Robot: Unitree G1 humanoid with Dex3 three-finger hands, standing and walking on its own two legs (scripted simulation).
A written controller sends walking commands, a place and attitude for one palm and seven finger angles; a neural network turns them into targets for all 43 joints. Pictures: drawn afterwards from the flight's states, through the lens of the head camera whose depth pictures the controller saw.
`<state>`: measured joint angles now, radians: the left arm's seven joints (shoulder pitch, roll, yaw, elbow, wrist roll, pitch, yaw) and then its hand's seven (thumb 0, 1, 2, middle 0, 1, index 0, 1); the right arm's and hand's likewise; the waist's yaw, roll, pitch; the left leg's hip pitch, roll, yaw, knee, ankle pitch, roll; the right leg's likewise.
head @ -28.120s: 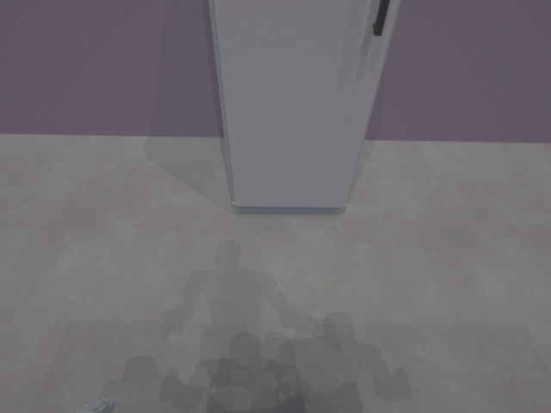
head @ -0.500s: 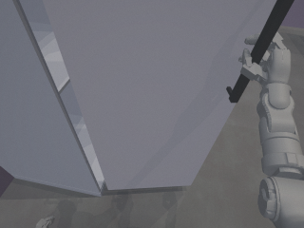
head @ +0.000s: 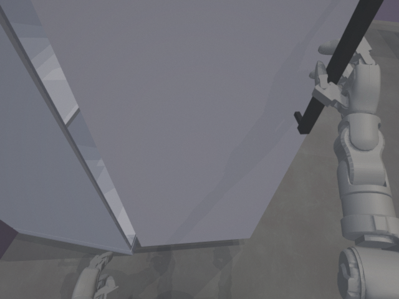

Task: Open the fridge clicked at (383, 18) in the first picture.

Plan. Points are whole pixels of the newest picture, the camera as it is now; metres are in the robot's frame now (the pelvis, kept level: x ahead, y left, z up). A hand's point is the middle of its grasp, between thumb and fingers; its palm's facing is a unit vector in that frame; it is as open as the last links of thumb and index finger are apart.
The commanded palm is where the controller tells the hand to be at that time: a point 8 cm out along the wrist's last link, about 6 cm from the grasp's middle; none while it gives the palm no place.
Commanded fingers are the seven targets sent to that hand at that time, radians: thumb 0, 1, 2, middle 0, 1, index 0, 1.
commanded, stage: stop walking and hold the door back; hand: right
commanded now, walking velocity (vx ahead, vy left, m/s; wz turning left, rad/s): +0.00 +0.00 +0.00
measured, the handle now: (330, 62) +0.46 -0.19 +0.26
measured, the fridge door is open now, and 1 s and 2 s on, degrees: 75 74 74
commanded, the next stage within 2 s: loosen the grip on the handle in 0.06 s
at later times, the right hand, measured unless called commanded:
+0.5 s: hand (328, 87) +0.42 -0.18 +0.24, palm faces +0.19 +0.97 -0.16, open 11.9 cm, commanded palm +0.38 -0.23 +0.24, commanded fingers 0.00 0.55 -0.20 0.34 1.27 0.34 1.27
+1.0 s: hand (356, 89) +0.43 -0.23 +0.23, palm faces +0.24 +0.96 -0.17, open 14.6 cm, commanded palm +0.39 -0.28 +0.24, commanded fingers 0.00 0.55 -0.20 0.25 1.15 0.25 1.15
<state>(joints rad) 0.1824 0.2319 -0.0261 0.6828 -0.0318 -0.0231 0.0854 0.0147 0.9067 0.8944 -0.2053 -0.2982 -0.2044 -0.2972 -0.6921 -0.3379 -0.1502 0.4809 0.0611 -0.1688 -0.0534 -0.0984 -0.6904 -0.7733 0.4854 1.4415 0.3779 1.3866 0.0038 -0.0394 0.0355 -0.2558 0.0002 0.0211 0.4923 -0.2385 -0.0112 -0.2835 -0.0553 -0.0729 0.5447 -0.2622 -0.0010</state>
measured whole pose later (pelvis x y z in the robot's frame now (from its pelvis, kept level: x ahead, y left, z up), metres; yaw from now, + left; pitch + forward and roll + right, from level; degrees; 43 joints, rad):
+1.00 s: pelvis +0.02 +0.01 +0.00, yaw +0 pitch +4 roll +0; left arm 0.25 0.24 -0.01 0.67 -0.03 -0.11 0.05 0.01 0.91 0.89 -0.20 -0.30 -0.20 -0.30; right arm -0.63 -0.45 -0.35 0.52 0.08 -0.17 0.12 -0.01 0.55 -0.20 0.31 1.18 0.26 1.16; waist 0.02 -0.02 -0.04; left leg -0.32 0.01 0.03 0.52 -0.27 0.00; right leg -0.33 -0.05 -0.07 0.53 -0.27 0.01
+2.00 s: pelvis +0.01 +0.01 +0.00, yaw -3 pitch +2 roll +1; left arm 0.21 0.26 -0.05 0.63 -0.05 -0.12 0.11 0.02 0.91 0.89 -0.20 -0.30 -0.20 -0.30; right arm -0.37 -0.50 -0.44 0.26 0.23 -0.10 0.30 -0.01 0.55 -0.20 0.26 1.15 0.26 1.15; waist -0.04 -0.03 -0.06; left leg -0.28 0.02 0.06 0.54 -0.29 0.00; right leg -0.32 -0.04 -0.03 0.58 -0.29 0.00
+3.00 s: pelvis +0.01 -0.01 +0.00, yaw -3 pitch -3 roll +1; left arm 0.22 0.23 -0.05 0.68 -0.01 -0.19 0.07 0.02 0.90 0.89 -0.21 -0.30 -0.20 -0.30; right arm 0.18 -0.35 -0.38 -0.27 0.11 -0.05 -0.06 -0.01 0.20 -0.37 0.25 0.94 0.25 0.94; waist -0.08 -0.04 0.00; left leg -0.15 0.04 0.05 0.47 -0.26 -0.02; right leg -0.19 -0.01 -0.04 0.51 -0.26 -0.02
